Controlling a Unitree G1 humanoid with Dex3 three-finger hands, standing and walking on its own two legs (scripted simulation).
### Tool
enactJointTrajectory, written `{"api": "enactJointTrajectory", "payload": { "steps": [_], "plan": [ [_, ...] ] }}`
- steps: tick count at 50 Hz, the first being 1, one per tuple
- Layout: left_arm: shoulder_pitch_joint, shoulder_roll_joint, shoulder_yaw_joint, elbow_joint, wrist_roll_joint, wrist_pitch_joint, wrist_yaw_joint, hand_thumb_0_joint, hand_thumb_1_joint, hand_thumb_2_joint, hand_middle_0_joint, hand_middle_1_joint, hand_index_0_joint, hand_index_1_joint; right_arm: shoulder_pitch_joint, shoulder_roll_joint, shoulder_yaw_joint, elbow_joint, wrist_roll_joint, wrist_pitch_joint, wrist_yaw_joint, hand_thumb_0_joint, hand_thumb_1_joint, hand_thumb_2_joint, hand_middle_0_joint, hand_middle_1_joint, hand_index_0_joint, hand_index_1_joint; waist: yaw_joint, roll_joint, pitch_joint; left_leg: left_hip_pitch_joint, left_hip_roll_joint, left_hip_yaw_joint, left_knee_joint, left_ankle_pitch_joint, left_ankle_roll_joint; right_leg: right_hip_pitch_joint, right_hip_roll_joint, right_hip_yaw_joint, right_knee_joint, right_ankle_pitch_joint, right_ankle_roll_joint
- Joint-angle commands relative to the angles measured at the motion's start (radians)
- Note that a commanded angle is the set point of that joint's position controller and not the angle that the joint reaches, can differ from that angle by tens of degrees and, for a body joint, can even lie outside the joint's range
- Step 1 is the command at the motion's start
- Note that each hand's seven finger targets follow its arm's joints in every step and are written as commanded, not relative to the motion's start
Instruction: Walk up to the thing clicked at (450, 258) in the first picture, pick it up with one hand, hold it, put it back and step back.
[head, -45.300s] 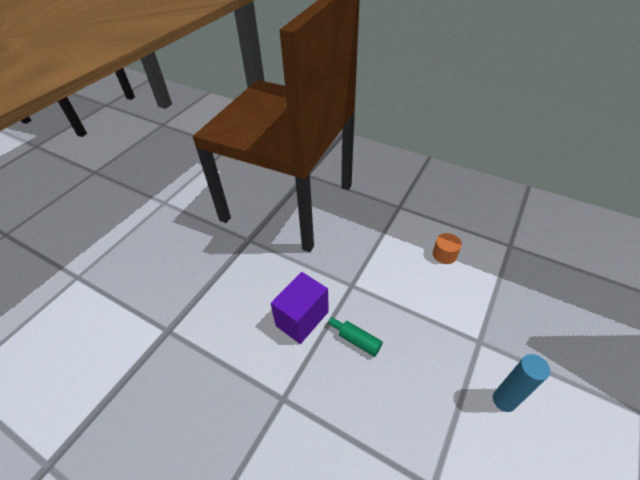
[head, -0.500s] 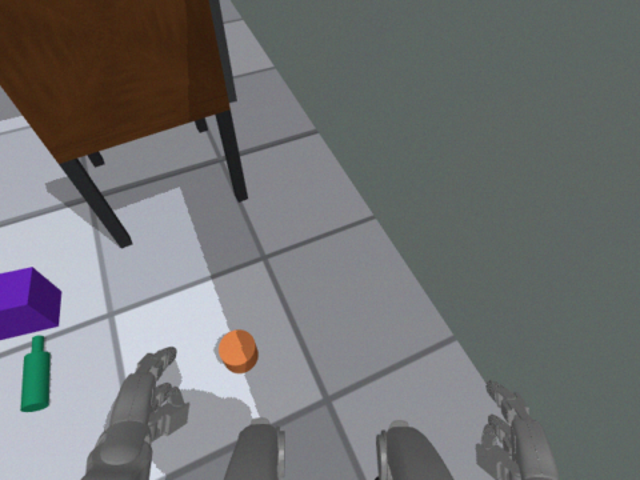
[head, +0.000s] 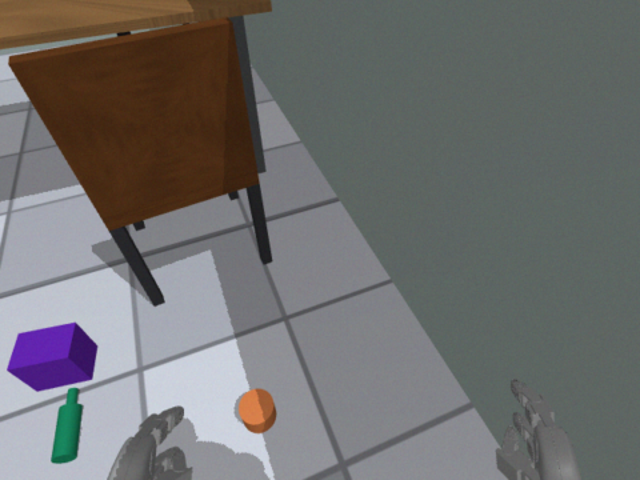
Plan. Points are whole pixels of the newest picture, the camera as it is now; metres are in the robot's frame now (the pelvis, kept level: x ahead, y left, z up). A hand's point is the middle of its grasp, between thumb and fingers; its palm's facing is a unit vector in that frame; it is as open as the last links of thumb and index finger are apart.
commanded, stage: home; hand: left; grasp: from above
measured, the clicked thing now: (258, 410) +0.45 +0.21 -0.68
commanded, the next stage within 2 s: stand in 1.78 s
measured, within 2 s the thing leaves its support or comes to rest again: neither
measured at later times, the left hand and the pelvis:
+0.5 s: hand out of the picture +0.16 +0.17 -0.05, palm faces +0.04 -0.98 -0.20, open 7.4 cm; pelvis -0.01 +0.00 +0.00, yaw +0 degrees
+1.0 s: hand out of the picture +0.16 +0.17 -0.05, palm faces +0.04 -0.98 -0.21, open 7.4 cm; pelvis -0.01 +0.00 +0.00, yaw +0 degrees
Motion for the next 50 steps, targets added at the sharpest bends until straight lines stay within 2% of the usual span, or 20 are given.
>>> {"api": "enactJointTrajectory", "payload": {
  "steps": [1,12,15,18,20,23,28,32,34,37,38,42,46,47,49,50],
  "plan": [
    [-0.035,0.110,0.065,-0.200,0.015,-0.056,0.006,0.000,0.899,0.899,-0.200,-0.299,-0.200,-0.299,-0.052,-0.115,-0.052,-0.145,-0.004,-0.062,-0.012,0.000,-0.900,-0.900,0.200,0.300,0.200,0.300,-0.010,0.007,-0.070,0.128,-0.048,0.043,-0.158,0.221,0.036,0.031,0.048,-0.023,-0.162,0.214,-0.022],
    [-0.031,0.111,0.060,-0.201,0.015,-0.059,0.011,0.000,0.900,0.900,-0.200,-0.299,-0.200,-0.299,-0.064,-0.115,-0.049,-0.144,-0.003,-0.068,-0.013,0.000,-0.900,-0.900,0.200,0.300,0.200,0.300,0.001,-0.006,-0.071,0.114,-0.046,0.036,-0.168,0.190,0.037,0.035,0.049,-0.024,-0.165,0.183,-0.025],
    [-0.042,0.105,0.051,-0.195,0.012,-0.057,0.007,0.000,0.899,0.900,-0.200,-0.299,-0.200,-0.299,-0.057,-0.119,-0.050,-0.137,-0.003,-0.069,-0.014,0.000,-0.900,-0.900,0.200,0.300,0.200,0.300,-0.004,0.004,-0.058,0.110,-0.045,0.034,-0.175,0.161,0.037,0.023,0.049,-0.022,-0.167,0.159,-0.024],
    [-0.034,0.110,0.060,-0.192,0.012,-0.057,0.009,0.000,0.899,0.900,-0.200,-0.299,-0.200,-0.299,-0.059,-0.117,-0.050,-0.138,-0.002,-0.072,-0.015,0.000,-0.900,-0.900,0.200,0.300,0.200,0.300,0.000,-0.006,-0.064,0.112,-0.042,0.033,-0.172,0.175,0.036,0.028,0.049,-0.024,-0.166,0.166,-0.025],
    [-0.031,0.106,0.057,-0.178,0.008,-0.055,0.008,0.000,0.900,0.900,-0.200,-0.299,-0.200,-0.299,-0.063,-0.117,-0.047,-0.140,-0.001,-0.073,-0.016,0.000,-0.900,-0.900,0.200,0.300,0.200,0.300,-0.001,-0.033,-0.044,0.095,-0.046,0.036,-0.169,0.154,0.041,0.024,0.049,-0.023,-0.177,0.149,-0.021],
    [-0.039,0.110,0.062,-0.187,0.008,-0.056,0.005,0.000,0.900,0.900,-0.200,-0.299,-0.200,-0.299,-0.061,-0.116,-0.050,-0.134,-0.002,-0.074,-0.017,0.000,-0.900,-0.900,0.200,0.300,0.200,0.300,0.000,-0.003,-0.044,0.100,-0.043,0.034,-0.182,0.121,0.037,0.016,0.050,-0.022,-0.175,0.118,-0.024],
    [-0.024,0.108,0.062,-0.183,0.008,-0.057,0.005,0.000,0.900,0.900,-0.200,-0.299,-0.200,-0.299,-0.058,-0.115,-0.049,-0.137,0.000,-0.076,-0.018,0.000,-0.900,-0.900,0.200,0.300,0.200,0.300,0.003,-0.017,-0.054,0.094,-0.044,0.038,-0.173,0.140,0.038,0.021,0.050,-0.021,-0.171,0.134,-0.023],
    [-0.047,0.115,0.059,-0.198,0.011,-0.058,0.006,0.000,0.900,0.900,-0.200,-0.299,-0.200,-0.299,-0.055,-0.116,-0.051,-0.134,-0.001,-0.077,-0.020,0.000,-0.900,-0.900,0.200,0.300,0.200,0.300,-0.006,-0.015,-0.071,0.104,-0.044,0.043,-0.165,0.152,0.039,0.025,0.048,-0.016,-0.174,0.148,-0.022],
    [-0.042,0.106,0.052,-0.190,0.011,-0.053,0.005,0.000,0.900,0.900,-0.200,-0.299,-0.200,-0.299,-0.056,-0.113,-0.050,-0.135,0.000,-0.078,-0.020,0.000,-0.900,-0.900,0.200,0.300,0.200,0.300,-0.006,-0.019,-0.052,0.098,-0.045,0.043,-0.166,0.140,0.040,0.015,0.047,-0.015,-0.176,0.137,-0.022],
    [-0.044,0.117,0.067,-0.189,0.011,-0.055,0.006,0.000,0.900,0.900,-0.200,-0.299,-0.200,-0.299,-0.060,-0.116,-0.050,-0.132,0.000,-0.079,-0.020,0.000,-0.900,-0.900,0.200,0.300,0.200,0.300,0.003,-0.021,-0.037,0.087,-0.043,0.041,-0.175,0.114,0.038,0.014,0.048,-0.021,-0.178,0.107,-0.023],
    [-0.045,0.113,0.057,-0.189,0.012,-0.054,0.006,0.000,0.900,0.900,-0.200,-0.299,-0.200,-0.299,-0.064,-0.115,-0.049,-0.133,0.001,-0.079,-0.020,0.000,-0.900,-0.900,0.200,0.300,0.200,0.300,0.005,-0.021,-0.029,0.080,-0.045,0.043,-0.176,0.102,0.039,0.009,0.047,-0.018,-0.181,0.097,-0.023],
    [-0.048,0.115,0.060,-0.196,0.010,-0.055,0.003,0.000,0.900,0.900,-0.200,-0.299,-0.200,-0.299,-0.061,-0.118,-0.051,-0.132,0.001,-0.081,-0.020,0.000,-0.900,-0.900,0.200,0.300,0.200,0.300,-0.002,0.012,-0.031,0.091,-0.040,0.033,-0.194,0.066,0.036,0.000,0.051,-0.020,-0.174,0.073,-0.025],
    [-0.028,0.110,0.055,-0.195,0.010,-0.056,0.005,0.000,0.900,0.900,-0.200,-0.299,-0.200,-0.299,-0.056,-0.111,-0.049,-0.133,0.002,-0.079,-0.022,0.000,-0.900,-0.900,0.200,0.300,0.200,0.300,0.001,-0.013,-0.062,0.104,-0.042,0.042,-0.165,0.162,0.036,0.019,0.050,-0.020,-0.164,0.150,-0.025],
    [-0.049,0.128,0.067,-0.228,0.008,-0.060,0.007,0.000,0.900,0.900,-0.200,-0.299,-0.200,-0.299,-0.053,-0.114,-0.051,-0.132,0.000,-0.079,-0.022,0.000,-0.900,-0.900,0.200,0.300,0.200,0.300,0.000,-0.016,-0.069,0.103,-0.044,0.046,-0.155,0.173,0.038,0.026,0.047,-0.016,-0.167,0.164,-0.023],
    [-0.020,0.096,0.045,-0.174,0.009,-0.056,0.004,0.000,0.900,0.900,-0.200,-0.299,-0.200,-0.299,-0.053,-0.112,-0.050,-0.128,-0.001,-0.080,-0.021,0.000,-0.900,-0.900,0.200,0.300,0.200,0.300,-0.007,-0.016,-0.052,0.099,-0.043,0.044,-0.159,0.163,0.038,0.017,0.049,-0.017,-0.163,0.159,-0.022],
    [-0.023,0.098,0.047,-0.190,0.008,-0.055,0.004,0.000,0.900,0.900,-0.200,-0.299,-0.200,-0.299,-0.052,-0.112,-0.050,-0.126,-0.001,-0.079,-0.020,0.000,-0.900,-0.900,0.200,0.300,0.200,0.300,-0.003,-0.006,-0.075,0.110,-0.041,0.039,-0.164,0.173,0.036,0.026,0.049,-0.019,-0.156,0.165,-0.026]
  ]
}}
